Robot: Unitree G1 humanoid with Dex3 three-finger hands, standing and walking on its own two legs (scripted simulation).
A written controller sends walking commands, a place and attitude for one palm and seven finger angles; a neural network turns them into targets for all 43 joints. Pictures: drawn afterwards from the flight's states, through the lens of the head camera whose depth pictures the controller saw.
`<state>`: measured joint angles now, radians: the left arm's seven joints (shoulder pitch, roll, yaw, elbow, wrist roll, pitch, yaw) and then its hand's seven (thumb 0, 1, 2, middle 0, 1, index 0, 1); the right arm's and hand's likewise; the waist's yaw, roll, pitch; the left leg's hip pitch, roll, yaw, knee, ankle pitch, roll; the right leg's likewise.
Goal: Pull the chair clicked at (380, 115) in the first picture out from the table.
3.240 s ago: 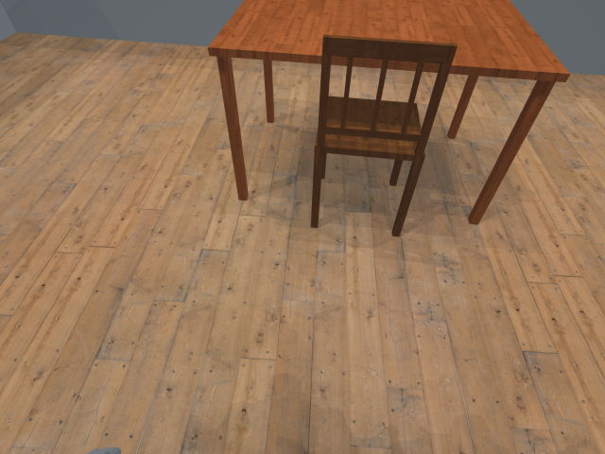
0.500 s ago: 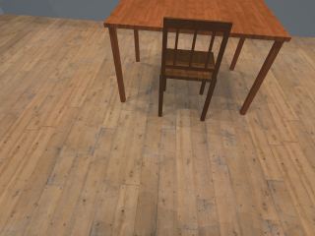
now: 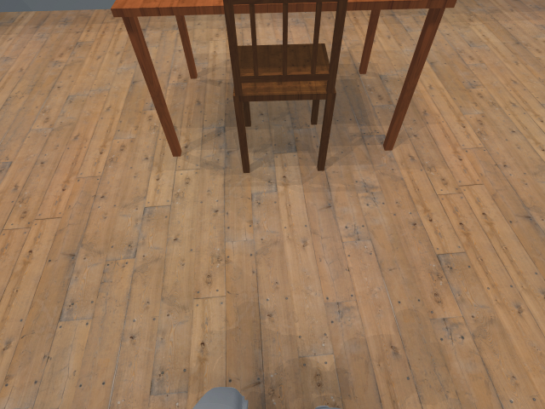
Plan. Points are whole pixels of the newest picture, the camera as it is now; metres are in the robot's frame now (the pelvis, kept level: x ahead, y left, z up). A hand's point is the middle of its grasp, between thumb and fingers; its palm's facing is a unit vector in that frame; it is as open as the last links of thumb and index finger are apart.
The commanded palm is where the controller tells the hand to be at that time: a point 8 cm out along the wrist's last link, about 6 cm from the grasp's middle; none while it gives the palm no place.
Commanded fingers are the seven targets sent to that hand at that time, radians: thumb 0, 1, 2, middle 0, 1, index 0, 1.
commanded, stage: walk to a spot facing it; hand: left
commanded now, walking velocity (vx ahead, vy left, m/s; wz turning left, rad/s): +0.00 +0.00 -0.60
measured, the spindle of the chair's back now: (285, 40) +1.22 +0.07 -0.10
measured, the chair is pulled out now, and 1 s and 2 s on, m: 0.00 0.00 0.00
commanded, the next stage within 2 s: none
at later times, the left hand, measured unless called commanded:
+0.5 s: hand out of the picture +0.12 +0.24 -0.15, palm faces -0.27 -0.94 -0.21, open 7.4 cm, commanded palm none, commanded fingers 0.00 0.90 0.90 -0.20 -0.30 -0.20 -0.30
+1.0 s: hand (237, 358) +0.22 +0.09 -0.17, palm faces -0.56 -0.82 -0.14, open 7.4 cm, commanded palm none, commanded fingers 0.00 0.90 0.90 -0.20 -0.30 -0.20 -0.30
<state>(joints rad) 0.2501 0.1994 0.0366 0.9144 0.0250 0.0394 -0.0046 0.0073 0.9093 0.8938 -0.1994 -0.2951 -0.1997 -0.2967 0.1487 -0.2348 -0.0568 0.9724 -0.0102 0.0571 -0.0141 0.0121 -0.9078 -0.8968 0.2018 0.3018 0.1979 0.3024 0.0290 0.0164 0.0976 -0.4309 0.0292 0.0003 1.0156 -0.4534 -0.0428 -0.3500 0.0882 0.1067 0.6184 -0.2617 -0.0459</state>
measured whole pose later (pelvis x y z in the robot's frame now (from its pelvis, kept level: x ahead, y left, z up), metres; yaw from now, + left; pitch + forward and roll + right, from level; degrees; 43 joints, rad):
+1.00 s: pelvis +0.09 -0.04 +0.01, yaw -35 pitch -1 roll -2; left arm 0.29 0.20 0.04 1.01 0.03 -0.02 -0.02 0.01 0.91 0.89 -0.20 -0.30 -0.20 -0.30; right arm 0.25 -0.20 -0.05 0.94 -0.02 -0.02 0.03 0.01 -0.91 -0.90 0.20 0.30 0.19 0.30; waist -0.02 -0.02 0.03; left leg -0.49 0.13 0.10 0.74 -0.25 -0.06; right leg -0.09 0.02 0.01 0.43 -0.32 0.01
